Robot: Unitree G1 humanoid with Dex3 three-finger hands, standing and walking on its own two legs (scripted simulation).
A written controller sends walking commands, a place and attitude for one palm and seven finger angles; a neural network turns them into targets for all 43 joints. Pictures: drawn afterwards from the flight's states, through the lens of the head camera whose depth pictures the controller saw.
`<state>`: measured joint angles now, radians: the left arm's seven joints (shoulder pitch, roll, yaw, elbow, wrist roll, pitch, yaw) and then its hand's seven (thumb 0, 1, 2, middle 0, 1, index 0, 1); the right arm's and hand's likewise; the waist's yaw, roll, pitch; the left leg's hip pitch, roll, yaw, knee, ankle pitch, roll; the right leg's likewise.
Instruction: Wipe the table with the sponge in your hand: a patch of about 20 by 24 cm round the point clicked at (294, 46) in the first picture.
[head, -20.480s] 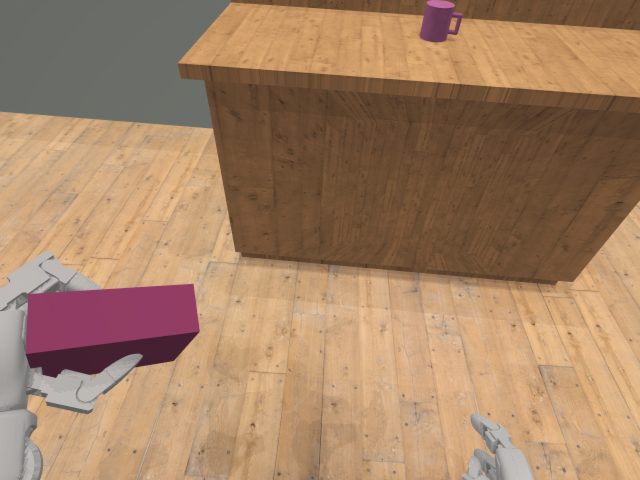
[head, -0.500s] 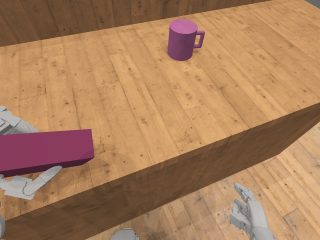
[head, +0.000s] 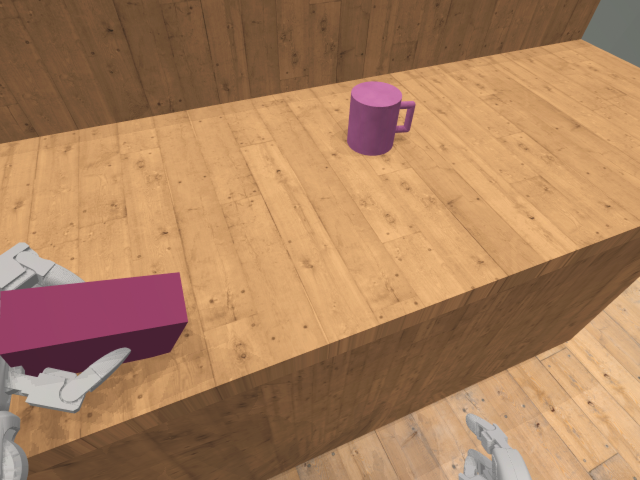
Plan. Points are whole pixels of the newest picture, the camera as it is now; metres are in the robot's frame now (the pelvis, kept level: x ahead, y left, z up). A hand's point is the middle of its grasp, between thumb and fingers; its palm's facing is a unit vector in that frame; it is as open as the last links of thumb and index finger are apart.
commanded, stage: come to a stop and stand still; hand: left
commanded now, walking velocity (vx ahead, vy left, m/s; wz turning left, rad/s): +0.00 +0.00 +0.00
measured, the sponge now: (127, 324) +0.23 +0.20 +0.15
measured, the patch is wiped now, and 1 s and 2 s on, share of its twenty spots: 0.00 0.05 0.05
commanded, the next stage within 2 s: look again from close up in 0.54 s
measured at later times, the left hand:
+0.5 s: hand (66, 291) +0.25 +0.26 +0.17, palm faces +0.37 -0.86 -0.35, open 9.3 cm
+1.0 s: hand (49, 296) +0.24 +0.27 +0.17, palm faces +0.36 -0.88 -0.32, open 9.3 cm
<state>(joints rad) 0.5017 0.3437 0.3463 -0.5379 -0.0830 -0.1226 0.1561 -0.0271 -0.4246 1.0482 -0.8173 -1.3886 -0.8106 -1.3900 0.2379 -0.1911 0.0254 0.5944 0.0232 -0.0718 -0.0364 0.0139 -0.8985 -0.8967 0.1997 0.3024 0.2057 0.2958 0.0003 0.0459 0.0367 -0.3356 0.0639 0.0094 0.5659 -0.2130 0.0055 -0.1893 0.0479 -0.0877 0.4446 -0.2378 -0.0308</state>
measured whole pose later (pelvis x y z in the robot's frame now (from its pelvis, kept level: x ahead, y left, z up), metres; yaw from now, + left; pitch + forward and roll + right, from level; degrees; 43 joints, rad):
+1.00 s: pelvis +0.02 +0.03 +0.00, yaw -2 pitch -1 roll -2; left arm 0.42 0.36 0.35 -0.47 -0.05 -0.25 0.11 -0.01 -0.42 1.05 -0.80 -1.41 -0.79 -1.41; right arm 0.23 -0.21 0.00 0.58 0.01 -0.12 -0.02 0.01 -0.90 -0.90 0.20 0.30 0.20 0.30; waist 0.01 -0.04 0.03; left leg -0.27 0.01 0.07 0.51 -0.22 0.05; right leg -0.16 -0.01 -0.03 0.43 -0.25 0.02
